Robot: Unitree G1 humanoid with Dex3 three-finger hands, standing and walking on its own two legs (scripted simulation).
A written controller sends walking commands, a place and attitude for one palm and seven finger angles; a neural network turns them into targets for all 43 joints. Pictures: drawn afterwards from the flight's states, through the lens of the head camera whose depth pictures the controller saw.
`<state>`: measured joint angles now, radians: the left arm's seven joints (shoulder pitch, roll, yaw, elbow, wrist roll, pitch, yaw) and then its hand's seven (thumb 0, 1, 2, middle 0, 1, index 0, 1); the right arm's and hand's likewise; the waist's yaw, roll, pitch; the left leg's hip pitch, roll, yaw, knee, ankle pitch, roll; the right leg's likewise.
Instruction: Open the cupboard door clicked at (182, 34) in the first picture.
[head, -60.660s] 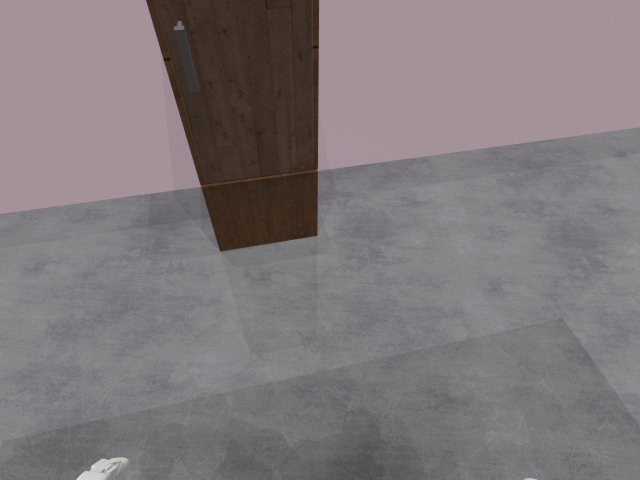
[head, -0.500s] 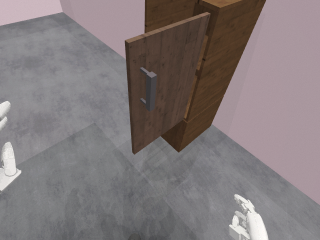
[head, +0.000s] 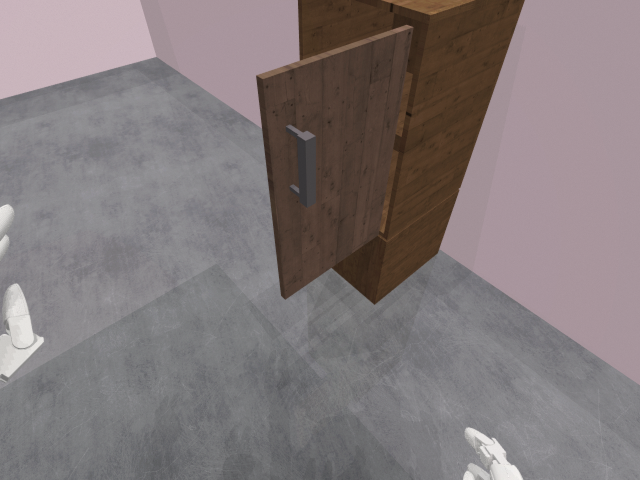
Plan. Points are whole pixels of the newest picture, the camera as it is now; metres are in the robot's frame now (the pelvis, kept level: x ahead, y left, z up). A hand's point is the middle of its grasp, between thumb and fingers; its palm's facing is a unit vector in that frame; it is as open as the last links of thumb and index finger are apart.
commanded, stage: stop stepping back and stand still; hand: left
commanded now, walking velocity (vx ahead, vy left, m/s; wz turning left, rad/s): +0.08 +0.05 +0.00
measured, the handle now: (299, 166) +0.64 +0.07 +0.05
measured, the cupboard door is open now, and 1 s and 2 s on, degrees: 90 90 90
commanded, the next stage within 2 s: let the arm hang, fingers relaxed in 0.14 s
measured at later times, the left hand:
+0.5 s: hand out of the picture +0.10 +0.18 -0.15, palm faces +0.02 -0.98 -0.22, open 7.4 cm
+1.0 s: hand out of the picture -0.03 +0.19 -0.16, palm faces +0.10 -0.97 -0.21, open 7.4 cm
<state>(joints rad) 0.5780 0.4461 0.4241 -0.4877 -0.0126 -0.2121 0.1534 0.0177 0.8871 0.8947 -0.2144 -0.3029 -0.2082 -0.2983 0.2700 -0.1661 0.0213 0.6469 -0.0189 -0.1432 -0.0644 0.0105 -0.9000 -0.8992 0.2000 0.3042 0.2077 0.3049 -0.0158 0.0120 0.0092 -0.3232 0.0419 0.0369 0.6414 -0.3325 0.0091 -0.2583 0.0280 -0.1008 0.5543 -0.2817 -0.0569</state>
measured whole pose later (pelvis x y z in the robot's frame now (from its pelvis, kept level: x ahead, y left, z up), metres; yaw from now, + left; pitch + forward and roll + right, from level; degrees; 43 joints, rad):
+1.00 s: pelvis +0.01 +0.02 +0.01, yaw +4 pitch -2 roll +0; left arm 0.28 0.16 0.00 1.16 0.00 0.00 0.02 0.01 0.91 0.89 -0.20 -0.30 -0.20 -0.30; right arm 0.28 -0.14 0.00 1.15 -0.03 0.02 -0.03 0.00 -0.91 -0.90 0.20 0.30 0.20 0.30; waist 0.00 0.03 0.07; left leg -0.23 0.01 0.00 0.42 -0.16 0.00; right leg -0.15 0.01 -0.02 0.41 -0.23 -0.02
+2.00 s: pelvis +0.02 +0.02 +0.02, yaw +4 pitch -1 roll +0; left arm 0.15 0.26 0.01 1.13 0.01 -0.02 0.01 0.01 0.90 0.89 -0.21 -0.30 -0.20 -0.30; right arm 0.13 -0.26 -0.02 1.13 -0.02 0.00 -0.01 0.00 -0.91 -0.90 0.20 0.30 0.20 0.30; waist 0.00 0.02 0.06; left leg -0.18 0.00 0.01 0.35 -0.15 0.00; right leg -0.11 0.01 -0.01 0.35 -0.22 -0.01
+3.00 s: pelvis +0.04 +0.01 +0.02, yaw +3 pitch -1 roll +0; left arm 0.15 0.27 0.00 1.14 0.00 -0.02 0.01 0.01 0.90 0.89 -0.21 -0.30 -0.20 -0.30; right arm 0.13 -0.27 -0.01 1.14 -0.02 0.00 -0.02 0.00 -0.90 -0.90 0.20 0.30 0.21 0.30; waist 0.00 0.01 0.06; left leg -0.14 0.02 0.01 0.32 -0.16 -0.02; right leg -0.06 0.03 -0.01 0.30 -0.22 -0.03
